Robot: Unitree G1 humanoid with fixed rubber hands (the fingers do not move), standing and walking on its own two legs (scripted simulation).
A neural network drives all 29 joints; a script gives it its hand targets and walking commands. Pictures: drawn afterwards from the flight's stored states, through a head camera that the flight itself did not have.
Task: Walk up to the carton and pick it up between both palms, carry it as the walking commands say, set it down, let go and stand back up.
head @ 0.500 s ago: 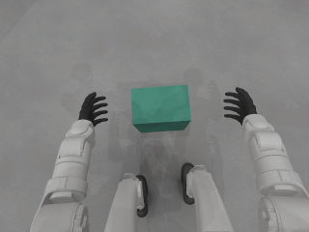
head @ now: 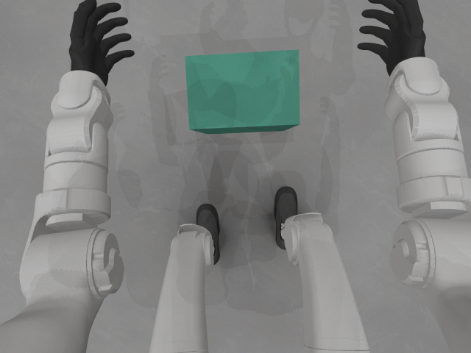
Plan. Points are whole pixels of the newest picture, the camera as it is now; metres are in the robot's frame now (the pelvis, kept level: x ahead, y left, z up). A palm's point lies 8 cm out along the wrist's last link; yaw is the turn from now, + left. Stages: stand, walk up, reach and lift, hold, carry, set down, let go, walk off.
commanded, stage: reach and lift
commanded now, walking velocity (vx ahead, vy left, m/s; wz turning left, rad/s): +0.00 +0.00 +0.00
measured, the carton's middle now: (243, 100) +0.51 -0.01 -0.51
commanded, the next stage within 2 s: none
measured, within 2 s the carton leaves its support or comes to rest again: neither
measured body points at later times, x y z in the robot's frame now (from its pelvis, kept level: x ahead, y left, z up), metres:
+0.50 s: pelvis -0.06 +0.02 -0.13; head +0.31 -0.01 +0.11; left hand +0.53 +0.18 -0.27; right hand +0.50 -0.23 -0.28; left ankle +0.07 +0.14 -0.62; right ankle +0.11 -0.12 -0.62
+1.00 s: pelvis -0.05 +0.01 -0.24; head +0.33 -0.02 -0.01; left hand +0.52 +0.17 -0.42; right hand +0.50 -0.22 -0.43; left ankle +0.07 +0.14 -0.62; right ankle +0.11 -0.12 -0.62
